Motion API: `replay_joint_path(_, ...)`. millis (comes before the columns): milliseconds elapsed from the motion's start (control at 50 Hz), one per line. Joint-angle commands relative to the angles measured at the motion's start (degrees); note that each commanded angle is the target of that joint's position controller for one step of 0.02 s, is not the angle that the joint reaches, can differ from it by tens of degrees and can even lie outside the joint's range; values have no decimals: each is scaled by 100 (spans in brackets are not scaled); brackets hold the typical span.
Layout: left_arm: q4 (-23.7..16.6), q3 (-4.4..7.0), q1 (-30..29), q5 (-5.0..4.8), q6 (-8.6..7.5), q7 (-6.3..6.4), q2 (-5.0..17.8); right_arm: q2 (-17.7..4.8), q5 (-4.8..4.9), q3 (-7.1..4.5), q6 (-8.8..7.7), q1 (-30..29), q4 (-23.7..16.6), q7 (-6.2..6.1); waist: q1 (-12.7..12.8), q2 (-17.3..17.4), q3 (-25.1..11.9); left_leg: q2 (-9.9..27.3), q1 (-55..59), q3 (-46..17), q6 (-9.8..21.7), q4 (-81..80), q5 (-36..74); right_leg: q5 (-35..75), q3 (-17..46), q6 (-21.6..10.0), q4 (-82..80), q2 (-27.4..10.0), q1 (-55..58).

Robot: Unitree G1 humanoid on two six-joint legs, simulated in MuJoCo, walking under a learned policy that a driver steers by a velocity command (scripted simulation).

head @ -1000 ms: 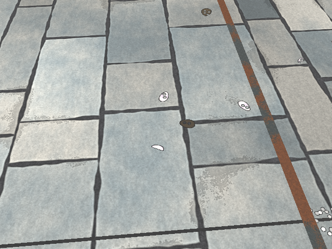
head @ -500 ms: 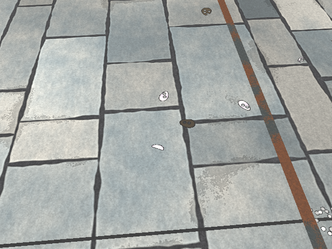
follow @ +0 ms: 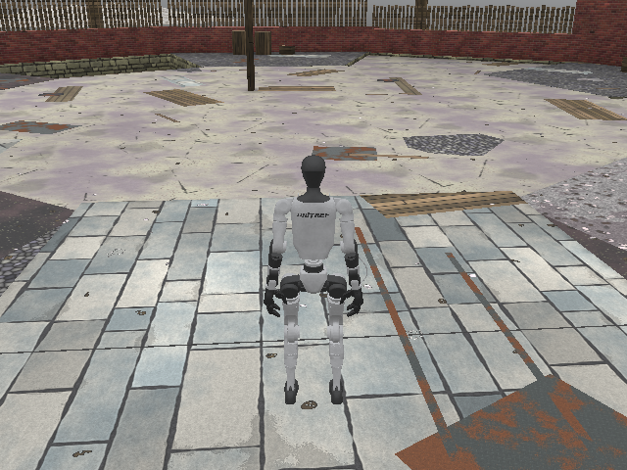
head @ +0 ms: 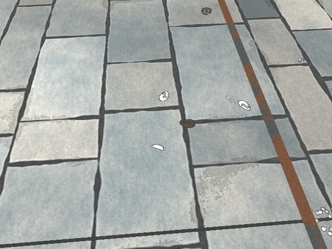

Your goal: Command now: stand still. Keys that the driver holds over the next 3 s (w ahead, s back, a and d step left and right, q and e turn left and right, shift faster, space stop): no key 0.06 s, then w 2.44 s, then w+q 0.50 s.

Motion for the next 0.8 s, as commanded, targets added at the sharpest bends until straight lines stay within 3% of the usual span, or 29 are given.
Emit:
replay_joint_path(20, -27, 62, 537, -1, -17, 11, 407, -408, 1, -63, -17, 533, -30, -11, 0, 5, 283, 30, -160, -17, 127, -528, 676, 670, 6, -125, -519, -19, -158)
replay_joint_path(60, -30, 64, 540, -1, -18, 11, 407, -408, 1, -64, -18, 536, -32, -11, 0, 5, 284, 31, -161, -17, 127, -526, 677, 672, 6, -125, -517, -20, -159)
replay_joint_path(100, 39, 87, 680, -38, 0, 29, 420, -428, 37, -89, 0, 673, 36, -30, 0, 12, 166, -134, -177, 112, 226, -449, -839, -816, -138, -223, -421, 153, -175)
replay_joint_path(140, -54, 141, 605, -81, -30, 50, 547, -563, 83, -146, -28, 605, -54, -51, -3, 25, 641, -41, -684, -77, 442, -459, -2435, -2381, 24, -433, -396, 78, -690)
replay_joint_path(160, -101, 139, 591, -103, -93, 42, 519, -542, 106, -147, -91, 602, -98, -43, -6, 35, 831, 82, -842, -241, 540, -483, -2649, -2571, 165, -525, -394, -31, -864)
replay_joint_path(240, -248, 140, 534, -147, -389, -64, 425, -594, 165, -197, -366, 883, -140, 51, -105, 189, 812, 437, -592, -850, 847, -552, -2484, -2073, 308, -661, 8, -119, -1173)
replay_joint_path(280, -417, 105, 273, -160, -517, -139, 297, -812, 201, -264, -453, 1237, -102, 102, -253, 586, 752, 870, -86, -1658, 1163, -1016, -2657, -1513, 20, -625, 645, 74, -1595)
replay_joint_path(300, -518, 76, 143, -170, -583, -175, 192, -990, 202, -313, -479, 1401, -87, 123, -277, 921, 716, 1285, 159, -2360, 1404, -1386, -2714, -1089, -208, -614, 1149, 179, -1790)
replay_joint_path(320, -611, 63, 26, -166, -645, -197, 181, -1108, 190, -340, -493, 1427, -120, 138, -258, 1026, 769, 1627, 185, -2932, 1604, -1567, -2465, -903, -263, -667, 1390, 158, -1897)
replay_joint_path(340, -652, 54, 50, -171, -697, -227, 185, -1153, 178, -348, -510, 1262, -191, 142, -137, 1041, 817, 1784, 154, -3082, 1656, -1469, -1875, -889, -223, -734, 1353, 101, -1887)
replay_joint_path(360, -610, 70, 240, -175, -742, -259, 239, -1126, 188, -340, -507, 984, -303, 149, 59, 964, 764, 1706, 71, -2751, 1526, -1231, -1169, -897, -220, -769, 979, 69, -1568)
replay_joint_path(380, -424, 112, 766, -188, -759, -282, 293, -1100, 197, -329, -481, 563, -455, 160, 393, 854, 629, 1445, -410, -2169, 1273, -856, -577, -711, -205, -789, 321, 94, -627)
replay_joint_path(400, -75, 227, 1768, -168, -750, -278, 507, -1058, 198, -303, -474, -201, -741, 175, 940, 400, 434, 881, -1573, -1265, 886, 38, 350, -410, 246, -891, -436, -20, 1062)
replay_joint_path(420, 233, 518, 2897, -146, -720, -276, 1456, -670, 200, -203, -585, -561, -1049, 191, 1265, -1496, 92, -195, -2896, 223, 317, 2572, 761, -5, 2285, -1350, -1363, -1148, 2554)
replay_joint_path(440, 114, 467, 2823, -32, -721, -322, 1452, -580, 168, -159, -714, -345, -1103, 203, 992, -1923, -71, -359, -3838, -152, 322, 3772, -1041, 624, 4055, -1750, -1744, -2102, 2848)
replay_joint_path(460, -84, 322, 2131, 28, -724, -301, 970, -788, 209, -198, -769, -360, -1095, 254, 621, -919, 348, 36, -4200, -495, 468, 4589, -952, 1071, 3578, -1683, -1587, -2154, 2567)
replay_joint_path(480, -250, 254, 1657, 33, -696, -307, 814, -792, 244, -202, -785, -349, -1090, 304, 419, -459, 435, 178, -4311, -483, 539, 4858, -498, 1614, 2805, -1548, -1584, -1954, 2389)
replay_joint_path(500, -310, 210, 1408, -2, -643, -333, 798, -794, 207, -233, -790, -383, -1098, 318, 283, -159, 473, 363, -4396, -325, 560, 4666, -98, 2091, 2112, -1359, -1645, -1704, 2338)
replay_joint_path(520, -301, 147, 1353, -11, -571, -342, 661, -887, 149, -305, -770, -480, -1137, 319, 218, -142, 453, 517, -4330, -170, 568, 4428, 162, 2523, 1551, -1125, -1678, -1481, 2283)
replay_joint_path(560, -247, 61, 1505, 37, -441, -304, 478, -669, 143, -294, -675, -606, -1215, 393, 173, -378, 370, 562, -3984, 137, 483, 4151, 457, 2895, 902, -927, -1812, -1128, 1934)
replay_joint_path(620, -398, 47, 1253, 76, -441, -185, 727, -420, 92, -155, -594, -1559, -1641, 424, 192, -308, 695, 448, -3253, 461, 285, 2506, 1342, 2870, 384, -922, -2211, -820, 807)
replay_joint_path(660, -463, 101, 1322, 42, -483, -117, 1005, -404, 98, -97, -593, -2242, -1917, 425, 325, -420, 765, 250, -2558, 625, 235, 1343, 1776, 2751, 345, -940, -2512, -833, 438)
replay_joint_path(700, -433, 176, 1434, -39, -529, -89, 1208, -626, 157, -122, -591, -2533, -2088, 451, 289, -572, 777, 174, -2351, 563, 324, 757, 1867, 2846, 369, -960, -2568, -1042, 804)
replay_joint_path(740, -438, 215, 1400, -63, -541, -95, 1242, -849, 169, -176, -622, -2634, -2211, 486, 154, -568, 673, 60, -2194, 523, 520, 311, 1851, 3795, 306, -881, -2233, -1187, 1390)
replay_joint_path(780, -475, 273, 1303, 25, -479, -103, 1341, -1142, 152, -312, -638, -2144, -2143, 481, -208, -800, 67, -221, -1462, 604, 711, 275, 1567, 5696, 249, -749, -1361, -1273, 1961)
replay_joint_path(800, -508, 289, 1173, 92, -405, -117, 1357, -1347, 169, -425, -625, -1332, -1910, 452, -613, -931, -447, -390, -599, 663, 841, 298, 1407, 6494, 146, -681, -396, -1198, 2019)
Next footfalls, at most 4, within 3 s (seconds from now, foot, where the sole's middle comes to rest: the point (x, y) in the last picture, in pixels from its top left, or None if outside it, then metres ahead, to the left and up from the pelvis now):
0.82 left None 0.47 0.07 -0.77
1.38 right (211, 188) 0.77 -0.17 -0.77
1.96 left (161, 131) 1.09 0.06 -0.77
2.52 right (204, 90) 1.40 -0.19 -0.77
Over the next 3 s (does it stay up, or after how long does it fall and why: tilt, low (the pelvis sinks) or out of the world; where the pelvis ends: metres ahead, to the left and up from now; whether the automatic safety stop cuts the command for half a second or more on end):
stays up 1.47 -0.07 0.00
